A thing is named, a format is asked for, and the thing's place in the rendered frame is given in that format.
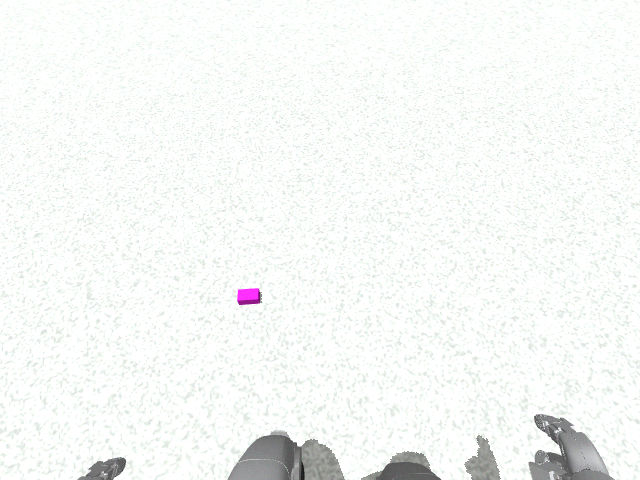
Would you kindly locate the right robot hand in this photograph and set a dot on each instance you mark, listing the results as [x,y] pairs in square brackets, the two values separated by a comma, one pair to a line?
[578,452]

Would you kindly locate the left robot hand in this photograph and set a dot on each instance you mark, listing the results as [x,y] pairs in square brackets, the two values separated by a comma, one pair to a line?
[107,470]

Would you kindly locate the small box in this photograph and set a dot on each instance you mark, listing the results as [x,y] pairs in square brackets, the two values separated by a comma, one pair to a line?
[248,296]

